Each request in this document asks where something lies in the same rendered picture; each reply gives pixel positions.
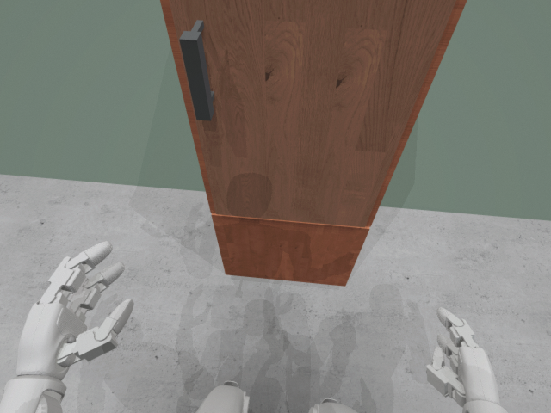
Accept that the left robot thigh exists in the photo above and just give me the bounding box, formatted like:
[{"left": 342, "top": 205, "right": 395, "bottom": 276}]
[{"left": 196, "top": 385, "right": 250, "bottom": 413}]

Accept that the right robot hand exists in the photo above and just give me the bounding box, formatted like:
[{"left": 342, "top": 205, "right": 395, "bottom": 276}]
[{"left": 427, "top": 307, "right": 500, "bottom": 407}]

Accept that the left robot hand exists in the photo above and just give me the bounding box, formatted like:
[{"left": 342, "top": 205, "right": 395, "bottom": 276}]
[{"left": 16, "top": 241, "right": 134, "bottom": 381}]

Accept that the cupboard door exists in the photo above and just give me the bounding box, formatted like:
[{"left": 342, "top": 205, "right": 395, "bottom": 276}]
[{"left": 169, "top": 0, "right": 456, "bottom": 227}]

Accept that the robot left forearm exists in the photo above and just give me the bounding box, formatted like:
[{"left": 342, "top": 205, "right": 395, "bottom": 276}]
[{"left": 0, "top": 375, "right": 66, "bottom": 413}]

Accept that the handle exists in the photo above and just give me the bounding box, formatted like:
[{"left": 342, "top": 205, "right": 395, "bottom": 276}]
[{"left": 179, "top": 20, "right": 214, "bottom": 121}]

